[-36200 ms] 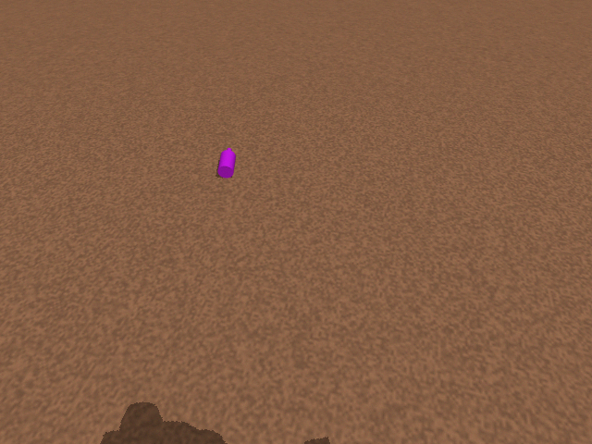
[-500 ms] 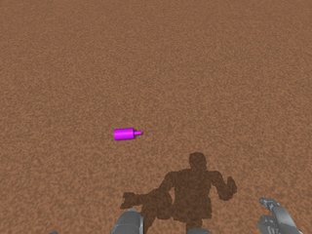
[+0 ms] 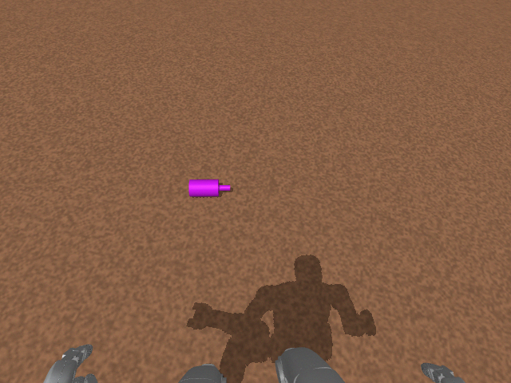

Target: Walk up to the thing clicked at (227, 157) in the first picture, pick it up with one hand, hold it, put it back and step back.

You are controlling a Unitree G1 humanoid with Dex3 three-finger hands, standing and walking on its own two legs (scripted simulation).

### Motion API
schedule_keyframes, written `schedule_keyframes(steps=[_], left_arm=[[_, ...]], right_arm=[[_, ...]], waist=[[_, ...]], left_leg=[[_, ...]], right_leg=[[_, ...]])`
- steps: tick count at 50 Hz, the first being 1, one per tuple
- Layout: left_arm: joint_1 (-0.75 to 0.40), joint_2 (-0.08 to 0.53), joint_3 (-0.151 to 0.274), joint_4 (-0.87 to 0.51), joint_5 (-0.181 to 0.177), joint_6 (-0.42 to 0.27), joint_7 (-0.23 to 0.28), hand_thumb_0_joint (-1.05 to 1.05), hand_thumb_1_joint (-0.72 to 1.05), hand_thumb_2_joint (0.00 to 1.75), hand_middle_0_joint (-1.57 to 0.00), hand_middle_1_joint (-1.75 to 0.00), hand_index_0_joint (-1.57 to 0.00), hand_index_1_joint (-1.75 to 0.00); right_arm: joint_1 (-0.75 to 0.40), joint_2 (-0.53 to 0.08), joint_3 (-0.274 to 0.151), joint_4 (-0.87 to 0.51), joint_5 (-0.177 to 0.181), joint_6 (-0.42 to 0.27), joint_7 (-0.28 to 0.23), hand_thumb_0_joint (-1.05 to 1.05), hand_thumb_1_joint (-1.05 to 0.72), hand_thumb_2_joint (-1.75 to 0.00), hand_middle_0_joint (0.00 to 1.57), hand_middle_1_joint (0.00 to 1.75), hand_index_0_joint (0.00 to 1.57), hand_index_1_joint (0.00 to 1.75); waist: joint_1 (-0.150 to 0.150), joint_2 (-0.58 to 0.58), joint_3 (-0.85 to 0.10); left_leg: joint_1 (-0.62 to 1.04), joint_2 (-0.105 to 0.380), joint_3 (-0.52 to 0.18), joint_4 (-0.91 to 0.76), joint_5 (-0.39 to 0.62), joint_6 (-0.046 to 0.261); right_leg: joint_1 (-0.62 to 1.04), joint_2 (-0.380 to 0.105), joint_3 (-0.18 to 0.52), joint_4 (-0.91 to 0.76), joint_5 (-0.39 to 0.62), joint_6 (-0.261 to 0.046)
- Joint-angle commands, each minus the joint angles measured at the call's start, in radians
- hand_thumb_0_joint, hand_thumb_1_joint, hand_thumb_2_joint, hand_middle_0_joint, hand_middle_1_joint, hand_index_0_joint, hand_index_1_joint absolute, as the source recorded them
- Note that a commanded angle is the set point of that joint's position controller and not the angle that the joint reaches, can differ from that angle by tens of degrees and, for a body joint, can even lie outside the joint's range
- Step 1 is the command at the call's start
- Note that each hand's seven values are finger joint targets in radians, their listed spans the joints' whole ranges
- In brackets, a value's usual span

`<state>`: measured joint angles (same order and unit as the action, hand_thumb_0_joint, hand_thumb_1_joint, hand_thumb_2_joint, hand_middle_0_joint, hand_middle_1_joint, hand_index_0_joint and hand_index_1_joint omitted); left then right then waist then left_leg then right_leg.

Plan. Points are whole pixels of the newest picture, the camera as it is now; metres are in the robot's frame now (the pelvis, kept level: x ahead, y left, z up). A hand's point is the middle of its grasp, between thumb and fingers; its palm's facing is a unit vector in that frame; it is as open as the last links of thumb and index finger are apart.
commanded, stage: step back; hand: left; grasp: from above
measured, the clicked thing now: (210, 187) +0.95 +0.18 -0.72
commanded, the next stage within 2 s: stand in 1.32 s
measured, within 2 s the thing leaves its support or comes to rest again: neither
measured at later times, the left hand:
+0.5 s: hand out of the picture -0.07 +0.26 -0.15, palm faces +0.04 -0.91 -0.41, open 7.4 cm
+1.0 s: hand out of the picture -0.03 +0.24 -0.15, palm faces +0.07 -0.93 -0.35, open 7.4 cm
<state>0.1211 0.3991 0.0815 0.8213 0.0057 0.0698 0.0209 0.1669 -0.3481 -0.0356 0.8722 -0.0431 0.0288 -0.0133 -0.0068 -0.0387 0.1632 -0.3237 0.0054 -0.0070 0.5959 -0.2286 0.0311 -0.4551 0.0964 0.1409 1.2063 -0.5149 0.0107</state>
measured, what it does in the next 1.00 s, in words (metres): steps on the spot: right foot, then left foot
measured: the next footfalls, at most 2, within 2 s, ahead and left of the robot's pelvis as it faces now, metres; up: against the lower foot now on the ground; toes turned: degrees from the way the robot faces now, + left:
right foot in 0.16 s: -0.06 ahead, -0.16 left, +0.00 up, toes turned -1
left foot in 0.44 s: -0.03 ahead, +0.10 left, +0.00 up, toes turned +2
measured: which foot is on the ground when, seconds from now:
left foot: down 0.00-0.18, up 0.20-0.42, down 0.44-1.00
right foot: up 0.00-0.14, down 0.16-1.00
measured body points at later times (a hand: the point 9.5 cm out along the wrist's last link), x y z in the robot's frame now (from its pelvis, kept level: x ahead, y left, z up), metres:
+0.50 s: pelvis -0.12 -0.02 -0.01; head -0.10 -0.02 +0.44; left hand -0.07 +0.31 -0.12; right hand -0.06 -0.34 -0.13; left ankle -0.10 +0.10 -0.73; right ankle -0.12 -0.15 -0.73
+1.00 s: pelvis -0.08 -0.02 +0.00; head -0.07 -0.02 +0.45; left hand -0.03 +0.29 -0.13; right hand +0.00 -0.33 -0.12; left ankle -0.07 +0.10 -0.73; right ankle -0.10 -0.15 -0.73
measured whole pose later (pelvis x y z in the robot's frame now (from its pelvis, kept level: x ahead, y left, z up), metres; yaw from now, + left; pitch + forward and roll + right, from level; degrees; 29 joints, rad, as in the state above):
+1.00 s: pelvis -0.08 -0.02 +0.00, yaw +2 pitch -2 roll +1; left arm 0.17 0.36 0.05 1.02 0.01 -0.01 -0.01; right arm 0.18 -0.37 -0.05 1.03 -0.03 -0.03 0.01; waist 0.03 -0.02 0.06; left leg -0.26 0.00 0.00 0.57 -0.27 0.00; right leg -0.21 -0.06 -0.04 0.60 -0.36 0.01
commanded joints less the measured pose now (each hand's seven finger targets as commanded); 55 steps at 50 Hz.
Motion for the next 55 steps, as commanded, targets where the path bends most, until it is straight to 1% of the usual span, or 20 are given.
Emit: schedule_keyframes(steps=[1,7,8,9,10,13,18,21,22,23,24,25,33,34,35,36,42,45,48,55], left_arm=[[0.04,0.17,0.043,-0.057,0.013,-0.018,-0.004,0.0,0.9,0.9,-0.2,-0.3,-0.2,-0.3],[0.221,0.165,0.055,0.07,0.026,-0.05,-0.018,0.0,0.9,0.9,-0.2,-0.3,-0.2,-0.3],[0.219,0.213,0.072,0.066,0.044,-0.053,-0.017,0.0,0.9,0.9,-0.2,-0.3,-0.2,-0.3],[0.169,0.318,0.094,0.02,0.05,-0.054,-0.014,0.0,0.9,0.9,-0.2,-0.3,-0.2,-0.3],[0.088,0.375,0.097,-0.007,0.049,-0.054,-0.009,0.0,0.9,0.9,-0.2,-0.3,-0.2,-0.3],[-0.032,0.247,0.065,-0.027,0.044,-0.079,-0.001,0.0,0.9,0.9,-0.2,-0.3,-0.2,-0.3],[0.079,0.255,0.072,0.0,0.05,-0.096,-0.009,0.0,0.9,0.9,-0.2,-0.3,-0.2,-0.3],[0.05,0.254,0.054,0.002,0.032,-0.078,-0.019,0.0,0.9,0.9,-0.2,-0.3,-0.2,-0.3],[0.072,0.209,0.032,0.007,0.032,-0.072,-0.022,0.0,0.9,0.9,-0.2,-0.3,-0.2,-0.3],[0.107,0.147,0.018,0.013,0.028,-0.07,-0.024,0.0,0.9,0.9,-0.2,-0.3,-0.2,-0.3],[0.058,0.135,0.012,0.014,0.007,-0.07,-0.025,0.0,0.9,0.9,-0.2,-0.3,-0.2,-0.3],[0.0,0.225,0.043,0.025,0.019,-0.072,-0.018,0.0,0.9,0.9,-0.2,-0.3,-0.2,-0.3],[0.145,0.167,0.044,0.131,0.024,-0.103,-0.027,0.0,0.9,0.9,-0.2,-0.3,-0.2,-0.3],[0.149,0.2,0.054,0.135,0.033,-0.109,-0.02,0.0,0.9,0.9,-0.2,-0.3,-0.2,-0.3],[0.164,0.276,0.065,0.13,0.04,-0.115,-0.014,0.0,0.9,0.9,-0.2,-0.3,-0.2,-0.3],[0.08,0.314,0.068,0.105,0.041,-0.117,-0.016,0.0,0.9,0.9,-0.2,-0.3,-0.2,-0.3],[-0.016,0.237,0.041,0.09,0.029,-0.131,-0.017,0.0,0.9,0.9,-0.2,-0.3,-0.2,-0.3],[-0.019,0.189,0.015,0.097,0.014,-0.111,-0.022,0.0,0.9,0.9,-0.2,-0.3,-0.2,-0.3],[-0.008,0.163,0.009,0.121,-0.008,-0.097,-0.019,0.0,0.9,0.9,-0.2,-0.3,-0.2,-0.3],[-0.009,0.2,0.015,0.178,-0.002,-0.115,-0.007,0.0,0.9,0.9,-0.2,-0.3,-0.2,-0.3]], right_arm=[[-0.013,-0.282,-0.08,-0.091,0.002,-0.017,-0.022,0.0,-0.9,-0.9,0.2,0.3,0.2,0.3],[-0.032,-0.3,-0.081,-0.083,0.009,0.013,-0.006,0.0,-0.9,-0.9,0.2,0.3,0.2,0.3],[-0.017,-0.245,-0.068,-0.091,0.01,0.012,-0.002,0.0,-0.9,-0.9,0.2,0.3,0.2,0.3],[-0.086,-0.187,-0.053,-0.128,0.015,0.001,-0.009,0.0,-0.9,-0.9,0.2,0.3,0.2,0.3],[-0.125,-0.238,-0.074,-0.123,0.014,0.004,-0.02,0.0,-0.9,-0.9,0.2,0.3,0.2,0.3],[-0.023,-0.233,-0.069,-0.06,0.028,-0.009,-0.012,0.0,-0.9,-0.9,0.2,0.3,0.2,0.3],[-0.043,-0.216,-0.062,-0.051,0.009,-0.035,0.01,0.0,-0.9,-0.9,0.2,0.3,0.2,0.3],[0.029,-0.2,-0.068,0.004,0.011,-0.056,0.012,0.0,-0.9,-0.9,0.2,0.3,0.2,0.3],[0.054,-0.213,-0.08,0.028,0.006,-0.064,0.006,0.0,-0.9,-0.9,0.2,0.3,0.2,0.3],[0.1,-0.245,-0.092,0.04,-0.005,-0.074,0.0,0.0,-0.9,-0.9,0.2,0.3,0.2,0.3],[0.059,-0.332,-0.097,0.025,0.001,-0.078,0.0,0.0,-0.9,-0.9,0.2,0.3,0.2,0.3],[0.055,-0.37,-0.109,0.021,0.005,-0.078,0.007,0.0,-0.9,-0.9,0.2,0.3,0.2,0.3],[-0.05,-0.235,-0.058,0.013,0.015,-0.054,0.017,0.0,-0.9,-0.9,0.2,0.3,0.2,0.3],[-0.022,-0.183,-0.043,0.01,0.022,-0.051,0.015,0.0,-0.9,-0.9,0.2,0.3,0.2,0.3],[-0.05,-0.157,-0.038,-0.003,0.021,-0.05,0.01,0.0,-0.9,-0.9,0.2,0.3,0.2,0.3],[-0.037,-0.204,-0.054,0.015,0.015,-0.047,0.0,0.0,-0.9,-0.9,0.2,0.3,0.2,0.3],[0.05,-0.182,-0.05,0.073,0.019,-0.072,0.018,0.0,-0.9,-0.9,0.2,0.3,0.2,0.3],[0.064,-0.18,-0.062,0.101,0.01,-0.078,0.009,0.0,-0.9,-0.9,0.2,0.3,0.2,0.3],[-0.036,-0.28,-0.067,0.078,0.02,-0.082,0.005,0.0,-0.9,-0.9,0.2,0.3,0.2,0.3],[-0.062,-0.208,-0.041,0.115,0.036,-0.073,-0.003,0.0,-0.9,-0.9,0.2,0.3,0.2,0.3]], waist=[[-0.015,0.185,-0.172],[0.033,0.203,-0.262],[0.028,0.059,-0.208],[0.072,-0.183,-0.134],[0.09,-0.175,-0.053],[-0.005,-0.051,-0.06],[0.077,-0.141,-0.105],[0.023,-0.122,-0.127],[0.012,-0.063,-0.147],[0.003,0.065,-0.191],[0.002,0.226,-0.155],[-0.027,0.166,-0.075],[0.07,0.142,-0.12],[0.073,0.029,-0.122],[0.092,-0.122,-0.114],[0.068,-0.102,-0.047],[0.015,-0.1,-0.128],[-0.006,-0.046,-0.158],[0.035,0.126,-0.174],[0.025,0.084,-0.275]], left_leg=[[0.177,0.241,-0.237,-0.183,0.24,0.219],[0.019,0.168,-0.145,-0.119,-0.119,0.102],[-0.177,0.086,-0.087,0.018,-0.244,0.036],[-0.295,-0.079,-0.048,0.211,-0.322,-0.027],[-0.188,-0.042,-0.157,0.399,-0.351,-0.057],[-0.18,-0.091,-0.141,0.505,-0.191,-0.044],[-0.17,-0.016,-0.047,0.171,-0.258,-0.053],[0.109,-0.04,0.031,-0.178,-0.151,-0.032],[0.238,-0.046,-0.003,-0.239,-0.094,-0.017],[0.363,0.078,-0.201,-0.284,-0.175,0.015],[0.239,0.283,-0.539,-0.375,-0.469,0.134],[0.062,0.342,-0.596,-0.409,-0.558,0.219],[-0.136,0.12,-0.162,-0.19,-0.316,0.06],[-0.214,0.068,-0.119,-0.068,-0.288,0.019],[-0.278,-0.058,-0.076,0.132,-0.317,-0.013],[-0.189,-0.02,-0.093,0.255,-0.335,-0.03],[0.013,0.015,-0.013,0.038,-0.18,-0.029],[0.195,-0.002,-0.007,-0.174,0.074,-0.019],[0.061,0.236,-0.289,-0.238,0.043,0.13],[0.141,0.099,-0.061,-0.071,0.49,0.013]], right_leg=[[0.001,-0.038,-0.029,-0.179,-0.013,0.026],[0.362,-0.059,-0.168,-0.817,0.151,-0.055],[0.401,-0.161,0.038,-0.828,0.042,-0.094],[0.224,-0.406,0.365,-0.96,-0.182,-0.199],[-0.06,-0.546,0.481,-1.027,-0.252,-0.309],[0.064,-0.336,0.114,-0.859,0.173,-0.2],[0.297,-0.333,0.103,-0.826,0.061,-0.191],[0.184,-0.324,0.059,-0.755,0.097,-0.169],[0.117,-0.286,0.013,-0.666,0.143,-0.137],[0.008,-0.238,-0.039,-0.518,0.158,-0.096],[-0.093,-0.115,-0.169,-0.419,-0.009,-0.038],[-0.023,-0.155,-0.087,-0.316,-0.069,-0.044],[0.402,-0.08,-0.192,-0.755,0.19,-0.045],[0.467,-0.161,-0.038,-0.832,0.121,-0.064],[0.387,-0.362,0.291,-0.982,-0.164,-0.148],[0.193,-0.498,0.4,-1.033,-0.303,-0.236],[0.214,-0.353,0.033,-0.864,0.288,-0.176],[0.16,-0.279,-0.074,-0.701,0.472,-0.102],[0.238,-0.141,-0.153,-0.623,0.119,-0.033],[0.412,-0.237,-0.108,-0.71,0.673,-0.063]])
